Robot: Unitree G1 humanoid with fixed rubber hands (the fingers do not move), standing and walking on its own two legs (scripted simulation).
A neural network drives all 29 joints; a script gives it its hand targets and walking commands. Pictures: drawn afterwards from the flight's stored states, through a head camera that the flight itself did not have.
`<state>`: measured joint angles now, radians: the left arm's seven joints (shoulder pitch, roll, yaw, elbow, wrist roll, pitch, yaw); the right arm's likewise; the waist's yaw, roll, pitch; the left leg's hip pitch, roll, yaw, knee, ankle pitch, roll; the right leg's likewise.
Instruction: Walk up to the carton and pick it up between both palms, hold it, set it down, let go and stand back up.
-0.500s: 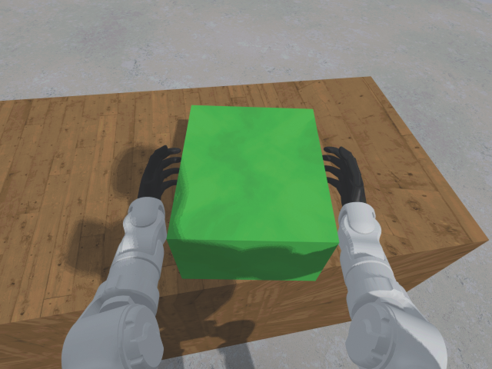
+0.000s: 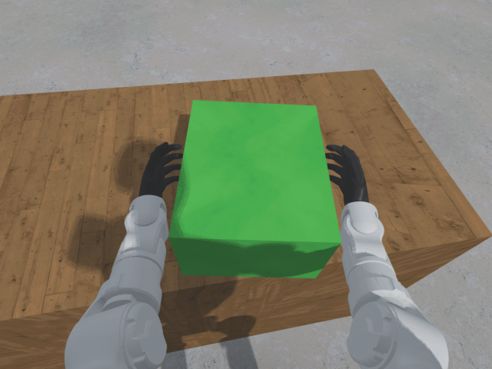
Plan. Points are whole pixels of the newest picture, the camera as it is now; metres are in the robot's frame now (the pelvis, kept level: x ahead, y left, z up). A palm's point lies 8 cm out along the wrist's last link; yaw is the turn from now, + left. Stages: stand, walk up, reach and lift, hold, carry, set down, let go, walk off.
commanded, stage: set down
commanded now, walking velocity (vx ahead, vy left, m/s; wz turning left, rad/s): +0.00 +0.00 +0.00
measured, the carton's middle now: (252, 186) +0.45 +0.01 +0.00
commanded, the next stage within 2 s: none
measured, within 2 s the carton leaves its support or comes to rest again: neither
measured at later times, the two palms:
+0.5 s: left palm (151, 191) +0.41 +0.19 +0.02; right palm (358, 190) +0.43 -0.18 +0.03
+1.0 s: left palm (138, 171) +0.42 +0.20 +0.06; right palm (391, 174) +0.44 -0.22 +0.07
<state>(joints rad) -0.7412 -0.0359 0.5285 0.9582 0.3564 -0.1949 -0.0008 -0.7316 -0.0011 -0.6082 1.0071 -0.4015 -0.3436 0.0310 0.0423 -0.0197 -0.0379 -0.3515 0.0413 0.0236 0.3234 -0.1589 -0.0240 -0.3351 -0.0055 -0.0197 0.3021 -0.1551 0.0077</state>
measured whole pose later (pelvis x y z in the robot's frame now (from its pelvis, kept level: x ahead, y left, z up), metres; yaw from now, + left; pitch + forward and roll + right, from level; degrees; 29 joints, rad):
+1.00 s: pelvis -0.04 -0.01 -0.03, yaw -1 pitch +27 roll -1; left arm -1.06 0.30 -0.10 1.30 -0.36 -0.19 0.04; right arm -1.05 -0.43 0.19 1.30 0.51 -0.18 0.04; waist 0.07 -0.01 -0.28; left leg -0.88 0.08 0.01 0.61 -0.20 -0.04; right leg -0.86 0.03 -0.02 0.59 -0.19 -0.01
